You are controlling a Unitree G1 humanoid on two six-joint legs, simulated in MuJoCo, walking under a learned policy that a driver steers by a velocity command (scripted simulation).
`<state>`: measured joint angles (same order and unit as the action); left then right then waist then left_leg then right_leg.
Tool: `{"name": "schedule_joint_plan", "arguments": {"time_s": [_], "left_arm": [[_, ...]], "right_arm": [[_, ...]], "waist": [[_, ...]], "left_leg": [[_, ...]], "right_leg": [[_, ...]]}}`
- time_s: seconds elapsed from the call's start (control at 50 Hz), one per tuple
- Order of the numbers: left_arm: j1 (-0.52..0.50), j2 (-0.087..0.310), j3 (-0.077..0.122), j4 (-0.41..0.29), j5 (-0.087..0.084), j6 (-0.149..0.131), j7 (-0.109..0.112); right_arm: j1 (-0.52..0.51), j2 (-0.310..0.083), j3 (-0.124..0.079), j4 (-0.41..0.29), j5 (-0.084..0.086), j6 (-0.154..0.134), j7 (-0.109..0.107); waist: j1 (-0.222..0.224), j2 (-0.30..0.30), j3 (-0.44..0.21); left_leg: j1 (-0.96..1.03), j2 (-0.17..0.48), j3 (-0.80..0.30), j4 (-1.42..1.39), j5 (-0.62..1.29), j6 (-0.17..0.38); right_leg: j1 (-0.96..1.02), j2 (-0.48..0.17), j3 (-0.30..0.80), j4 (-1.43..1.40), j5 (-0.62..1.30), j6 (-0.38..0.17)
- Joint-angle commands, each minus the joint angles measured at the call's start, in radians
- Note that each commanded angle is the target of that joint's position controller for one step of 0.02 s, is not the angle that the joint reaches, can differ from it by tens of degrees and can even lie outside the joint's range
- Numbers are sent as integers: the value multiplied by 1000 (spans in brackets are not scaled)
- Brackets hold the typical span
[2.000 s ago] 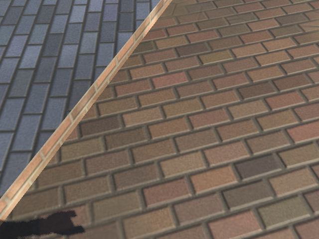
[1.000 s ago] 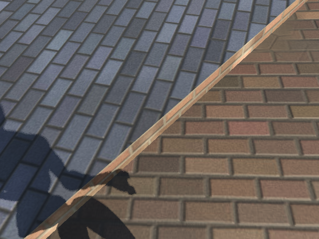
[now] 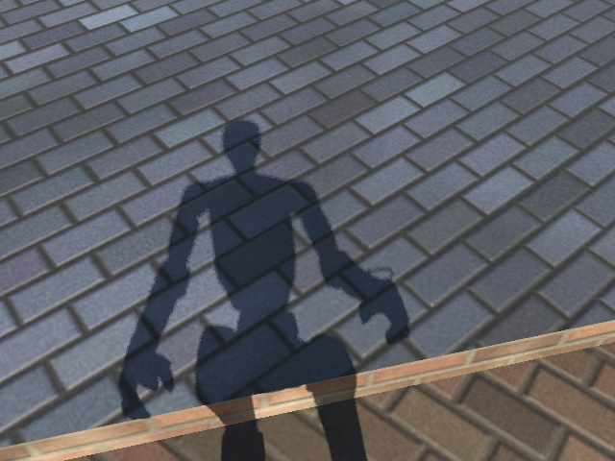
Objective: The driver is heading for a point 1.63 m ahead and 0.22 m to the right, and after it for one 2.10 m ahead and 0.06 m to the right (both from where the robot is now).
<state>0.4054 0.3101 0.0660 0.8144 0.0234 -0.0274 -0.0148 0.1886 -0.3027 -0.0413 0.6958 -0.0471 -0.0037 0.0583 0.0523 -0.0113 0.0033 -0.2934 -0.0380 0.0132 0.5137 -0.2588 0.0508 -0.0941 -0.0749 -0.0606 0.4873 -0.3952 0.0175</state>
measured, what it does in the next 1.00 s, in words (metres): walks ahead: right foot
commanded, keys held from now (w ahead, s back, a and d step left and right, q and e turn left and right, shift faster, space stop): w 1.00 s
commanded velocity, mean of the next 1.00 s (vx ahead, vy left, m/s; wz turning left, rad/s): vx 0.48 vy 0.00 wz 0.05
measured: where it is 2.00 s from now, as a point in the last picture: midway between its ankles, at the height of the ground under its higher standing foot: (324, 194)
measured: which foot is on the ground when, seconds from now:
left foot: down 0.00-0.46, up 0.48-1.00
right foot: down 0.00-0.00, up 0.02-0.42, down 0.44-1.00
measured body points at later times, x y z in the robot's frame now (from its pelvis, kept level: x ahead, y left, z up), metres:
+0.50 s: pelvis +0.25 -0.01 -0.01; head +0.29 -0.03 +0.44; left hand +0.43 +0.24 -0.10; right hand +0.24 -0.28 -0.16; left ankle +0.05 +0.09 -0.67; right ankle +0.36 -0.08 -0.73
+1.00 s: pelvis +0.53 +0.01 +0.00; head +0.58 +0.01 +0.45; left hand +0.41 +0.24 -0.13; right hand +0.78 -0.15 -0.08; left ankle +0.71 +0.11 -0.56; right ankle +0.36 -0.08 -0.73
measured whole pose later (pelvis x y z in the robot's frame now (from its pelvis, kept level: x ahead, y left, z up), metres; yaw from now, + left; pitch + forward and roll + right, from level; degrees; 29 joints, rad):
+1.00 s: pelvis +0.53 +0.01 +0.00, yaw +1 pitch +4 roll +1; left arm 0.54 0.18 -0.02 1.09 0.00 -0.08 0.02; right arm -0.05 -0.14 0.06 0.65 -0.02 0.00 0.01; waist 0.03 -0.01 0.02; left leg -1.12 0.08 0.15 1.44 -0.42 0.11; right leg 0.16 0.01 -0.05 0.07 -0.26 -0.06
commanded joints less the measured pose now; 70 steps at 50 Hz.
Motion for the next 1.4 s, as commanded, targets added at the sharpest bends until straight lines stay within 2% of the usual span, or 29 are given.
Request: {"name": "schedule_joint_plan", "arguments": {"time_s": [0.02,0.04,0.08,0.12,0.24,0.34,0.42,0.44,0.46,0.48,0.5,0.54,0.64,0.78,0.84,0.9,0.96,0.98,1.02,1.06,1.08,1.1,1.12,1.14,1.16,1.2,1.24,1.3,1.4], "left_arm": [[-131,27,-11,-154,1,-23,-12],[-168,130,16,-133,14,-12,-7],[-153,106,11,-98,-7,-21,-27],[-126,86,5,-67,13,-12,-33],[-295,36,-17,-115,21,-6,-43],[-410,24,-32,-155,9,-11,-38],[-134,76,-8,-62,12,-26,-1],[6,113,5,-22,29,-35,12],[99,241,36,-15,50,-36,22],[72,221,34,-3,12,-26,7],[-59,170,23,-21,-14,-21,1],[-178,63,-8,-33,-7,-27,-1],[-109,54,-13,33,-11,-66,-3],[125,44,-15,146,-5,-61,11],[185,21,-30,186,15,-67,21],[203,4,-47,237,6,-74,30],[161,-10,-60,248,-19,-59,48],[94,-11,-71,211,-38,-58,42],[94,124,-39,202,-36,-66,29],[49,150,-9,196,-30,-65,18],[149,-13,-36,151,-57,-79,-1],[129,9,-14,135,-20,-88,-27],[108,-29,-13,93,-19,-80,-29],[-47,-55,-31,78,-61,-77,-30],[-101,-71,-32,31,-57,-65,-18],[-68,-53,-25,11,-62,-30,4],[-43,-79,-36,1,-65,-24,5],[-177,-74,-41,-47,-67,-5,-1],[-276,-44,-18,-77,-64,-6,-20]], "right_arm": [[351,-311,-76,30,7,-35,-31],[301,-237,-61,39,16,-35,-34],[191,-137,-29,29,17,-42,-35],[160,-101,-13,37,23,-54,-44],[229,-93,-9,119,40,-73,-46],[248,-118,-11,175,33,-81,-57],[199,-143,-13,198,26,-75,-67],[203,-132,-6,193,27,-75,-68],[309,-26,19,162,52,-76,-61],[331,-75,4,189,35,-69,-65],[266,-99,-5,181,18,-64,-62],[183,-68,6,173,14,-63,-49],[175,-25,17,192,0,-30,-32],[-79,7,9,100,-3,-11,-58],[-238,69,35,1,12,-14,-72],[-382,118,83,-124,18,-17,-72],[-358,130,111,-165,17,-2,-48],[-265,137,108,-117,31,7,-42],[-53,72,79,-58,37,-1,-53],[229,-17,28,30,26,-19,-62],[323,-168,-22,73,-4,-37,-66],[317,-206,-44,94,23,-17,-72],[144,-169,-43,82,26,-25,-64],[78,-5,9,45,37,-67,-44],[73,78,30,109,35,-92,-26],[31,157,47,177,15,-129,-7],[64,149,42,238,39,-134,-10],[72,99,30,247,28,-115,-39],[146,-20,15,237,22,-123,-102]], "waist": [[-194,373,-76],[-170,168,5],[-101,94,64],[-71,113,58],[-83,96,93],[-89,98,108],[51,71,-57],[107,42,-148],[71,-185,-290],[46,-198,-318],[-8,-91,-145],[-49,-39,16],[-81,-41,7],[-25,-21,88],[-9,-14,153],[-29,6,174],[-43,8,109],[-82,2,-3],[-178,-140,-123],[-298,-189,-276],[-221,151,-383],[-212,221,-449],[-90,115,-301],[-149,12,-186],[-96,-43,-99],[-10,15,-32],[18,45,7],[2,42,55],[-49,73,-17]], "left_leg": [[526,408,-717,-364,-369,162],[457,396,-660,-328,-339,185],[351,297,-443,-326,-98,146],[323,231,-311,-346,132,122],[301,197,-160,-365,465,151],[277,213,-120,-366,596,119],[332,193,-73,4,1017,66],[204,154,-57,225,820,50],[-86,11,9,624,263,7],[-213,-83,-83,790,-245,15],[-264,0,-124,799,-162,28],[-236,76,-85,690,-62,31],[-203,110,-25,650,15,-11],[-844,152,9,1168,-88,-34],[-1160,142,9,1455,-260,-2],[-1190,150,62,1306,-319,39],[-689,134,143,860,-152,63],[-416,57,203,767,-78,79],[-173,-24,211,666,-106,94],[92,-20,37,418,-132,137],[356,331,-573,155,-74,241],[383,393,-999,-169,68,236],[245,424,-871,-147,-122,219],[105,411,-736,-191,-171,194],[-22,385,-583,-175,-168,158],[-151,312,-315,-198,-47,96],[-101,268,-161,-221,135,34],[-106,167,105,-297,335,-17],[166,172,170,-339,577,-47]], "right_leg": [[-627,112,-40,478,-155,-73],[-674,41,70,589,-135,-92],[-620,-15,87,560,30,-95],[-562,-27,65,531,112,-68],[-609,-12,7,393,247,-12],[-435,41,-25,135,342,-58],[-93,132,-44,27,291,-139],[126,48,36,6,298,-168],[398,-258,458,-21,225,-276],[365,-332,750,-182,206,-323],[204,-290,621,-214,40,-298],[-25,-197,414,-302,57,-251],[-88,-127,213,-347,393,-246],[186,-189,298,-359,190,-328],[230,-214,299,-331,177,-311],[146,-156,202,-371,192,-221],[-35,-107,69,-534,602,-217],[-70,-68,-7,-474,1035,-213],[46,-152,-5,-205,1713,-198],[93,-124,9,278,1598,-139],[-236,55,39,750,632,-81],[-403,201,201,1047,144,-81],[-511,135,251,1155,177,-94],[-571,113,234,1195,153,-101],[-596,63,194,1260,181,-123],[-557,2,240,1206,260,-165],[-644,8,272,1176,324,-180],[-666,29,173,862,383,-141],[-687,43,96,561,517,-86]]}}
Velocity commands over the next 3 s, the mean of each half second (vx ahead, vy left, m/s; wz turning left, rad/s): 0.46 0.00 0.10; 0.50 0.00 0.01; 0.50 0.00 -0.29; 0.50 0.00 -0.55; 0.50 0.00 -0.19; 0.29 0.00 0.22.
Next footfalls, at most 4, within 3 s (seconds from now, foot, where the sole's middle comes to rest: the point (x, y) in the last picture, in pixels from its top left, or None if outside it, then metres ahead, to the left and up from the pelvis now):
0.44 right None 0.40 -0.08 -0.77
1.06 left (287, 319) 0.77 0.11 -0.65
1.66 right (355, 232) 1.04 -0.04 -0.65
2.06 left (317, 144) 1.38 0.07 -0.65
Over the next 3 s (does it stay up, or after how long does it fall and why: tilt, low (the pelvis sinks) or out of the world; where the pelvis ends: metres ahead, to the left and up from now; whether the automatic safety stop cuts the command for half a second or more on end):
stays up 1.54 -0.18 0.11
